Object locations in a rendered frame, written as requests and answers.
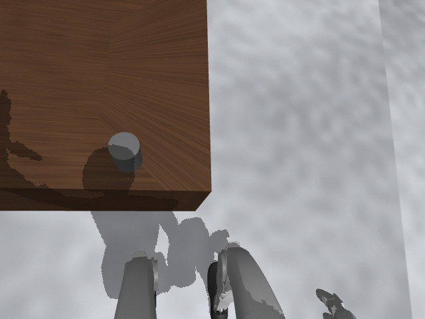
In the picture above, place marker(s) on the can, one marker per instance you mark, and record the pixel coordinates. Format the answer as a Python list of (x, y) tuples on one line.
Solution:
[(125, 150)]

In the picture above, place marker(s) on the right robot hand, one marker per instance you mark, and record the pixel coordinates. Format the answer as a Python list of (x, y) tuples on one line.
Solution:
[(335, 306)]

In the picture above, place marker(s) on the right robot foot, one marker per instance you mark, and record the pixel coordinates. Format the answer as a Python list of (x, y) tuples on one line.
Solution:
[(212, 287)]

